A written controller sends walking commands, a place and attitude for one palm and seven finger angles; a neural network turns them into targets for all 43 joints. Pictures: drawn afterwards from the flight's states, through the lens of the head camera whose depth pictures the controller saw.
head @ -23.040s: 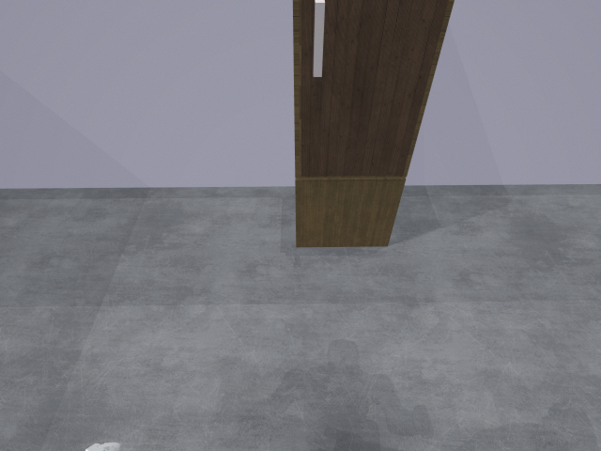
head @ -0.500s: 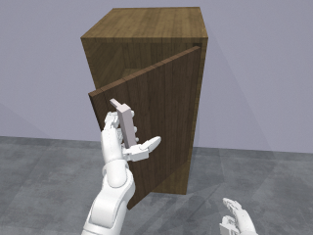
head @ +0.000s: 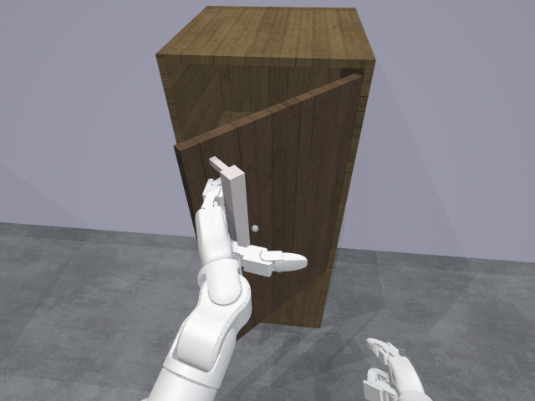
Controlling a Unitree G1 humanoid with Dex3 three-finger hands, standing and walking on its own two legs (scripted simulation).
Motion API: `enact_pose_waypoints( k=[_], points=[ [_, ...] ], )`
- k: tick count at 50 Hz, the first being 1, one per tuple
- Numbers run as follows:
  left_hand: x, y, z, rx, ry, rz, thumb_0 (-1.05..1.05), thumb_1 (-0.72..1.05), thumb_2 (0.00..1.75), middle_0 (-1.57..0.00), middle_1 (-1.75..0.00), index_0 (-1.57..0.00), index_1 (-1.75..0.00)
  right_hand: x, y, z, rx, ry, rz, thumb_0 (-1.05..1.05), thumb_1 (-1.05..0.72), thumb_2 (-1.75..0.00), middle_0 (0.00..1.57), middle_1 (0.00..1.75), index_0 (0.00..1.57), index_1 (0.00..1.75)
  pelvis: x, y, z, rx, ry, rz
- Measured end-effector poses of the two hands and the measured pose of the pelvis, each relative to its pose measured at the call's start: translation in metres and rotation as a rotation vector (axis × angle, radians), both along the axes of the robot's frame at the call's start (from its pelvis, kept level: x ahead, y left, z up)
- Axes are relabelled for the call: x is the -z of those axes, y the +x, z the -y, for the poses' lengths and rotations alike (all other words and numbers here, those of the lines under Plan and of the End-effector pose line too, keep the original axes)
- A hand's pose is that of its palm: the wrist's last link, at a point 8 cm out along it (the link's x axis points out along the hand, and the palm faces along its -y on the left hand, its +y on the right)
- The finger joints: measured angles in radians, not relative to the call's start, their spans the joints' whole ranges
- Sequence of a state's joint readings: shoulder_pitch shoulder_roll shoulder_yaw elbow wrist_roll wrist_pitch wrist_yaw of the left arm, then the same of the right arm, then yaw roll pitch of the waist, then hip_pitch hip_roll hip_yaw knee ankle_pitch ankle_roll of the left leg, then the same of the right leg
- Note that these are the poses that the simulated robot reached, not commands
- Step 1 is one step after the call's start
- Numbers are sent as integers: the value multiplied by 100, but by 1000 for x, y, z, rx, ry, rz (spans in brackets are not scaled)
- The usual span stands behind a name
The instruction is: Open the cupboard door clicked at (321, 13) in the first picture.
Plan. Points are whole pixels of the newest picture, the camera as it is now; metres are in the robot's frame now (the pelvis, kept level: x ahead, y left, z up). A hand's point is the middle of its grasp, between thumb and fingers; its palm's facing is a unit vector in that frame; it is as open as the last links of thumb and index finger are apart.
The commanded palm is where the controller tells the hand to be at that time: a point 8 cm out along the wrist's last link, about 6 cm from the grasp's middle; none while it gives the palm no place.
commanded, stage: slide the hand sideways off the handle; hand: left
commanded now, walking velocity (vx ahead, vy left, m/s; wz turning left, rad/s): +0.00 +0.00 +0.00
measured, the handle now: (229, 212) +0.35 +0.10 +0.13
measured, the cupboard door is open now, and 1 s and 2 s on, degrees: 46 50 50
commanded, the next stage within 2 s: draw the hand back to the body in 1.20 s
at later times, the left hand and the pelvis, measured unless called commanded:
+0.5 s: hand (257, 258) +0.26 +0.05 +0.14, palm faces -0.07 -1.00 -0.02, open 16.2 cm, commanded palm +0.22 +0.11 +0.13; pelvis +0.01 -0.01 +0.00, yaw -2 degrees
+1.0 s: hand (215, 288) +0.22 +0.09 +0.13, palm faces -0.03 -1.00 -0.06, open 16.2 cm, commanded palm +0.18 +0.16 +0.13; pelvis +0.03 -0.03 +0.00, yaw -1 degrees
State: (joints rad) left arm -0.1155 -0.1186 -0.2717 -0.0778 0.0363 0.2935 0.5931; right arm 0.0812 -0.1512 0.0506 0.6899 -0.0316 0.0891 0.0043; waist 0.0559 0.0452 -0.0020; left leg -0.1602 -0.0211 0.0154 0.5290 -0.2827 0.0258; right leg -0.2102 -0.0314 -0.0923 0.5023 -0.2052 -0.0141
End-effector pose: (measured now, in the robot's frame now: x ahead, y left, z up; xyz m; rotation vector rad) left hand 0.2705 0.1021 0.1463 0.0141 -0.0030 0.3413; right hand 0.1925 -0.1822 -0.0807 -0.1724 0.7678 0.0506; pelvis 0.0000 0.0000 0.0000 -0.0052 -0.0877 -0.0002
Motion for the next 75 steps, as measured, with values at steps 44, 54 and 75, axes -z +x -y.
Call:
enact_pose_waypoints(
  k=[44,54,75],
  points=[
    [9,-66,-39,373,41,16,-1,-50,30,-22,-33,-19,-32,-23,21,50,44,-11,206,1,-91,-89,20,30,20,30,1,28,28,21,0,-22],
    [11,-74,-52,374,55,9,-1,-50,30,-23,-33,-18,-32,-16,18,51,39,-11,221,1,-90,-89,20,30,20,30,4,31,29,12,-5,-36],
    [9,-86,-93,342,78,35,-1,-50,30,-15,-30,-16,-31,-23,19,35,10,-28,301,1,-90,-89,20,30,20,30,7,25,14,-3,-14,-39]
  ],
)
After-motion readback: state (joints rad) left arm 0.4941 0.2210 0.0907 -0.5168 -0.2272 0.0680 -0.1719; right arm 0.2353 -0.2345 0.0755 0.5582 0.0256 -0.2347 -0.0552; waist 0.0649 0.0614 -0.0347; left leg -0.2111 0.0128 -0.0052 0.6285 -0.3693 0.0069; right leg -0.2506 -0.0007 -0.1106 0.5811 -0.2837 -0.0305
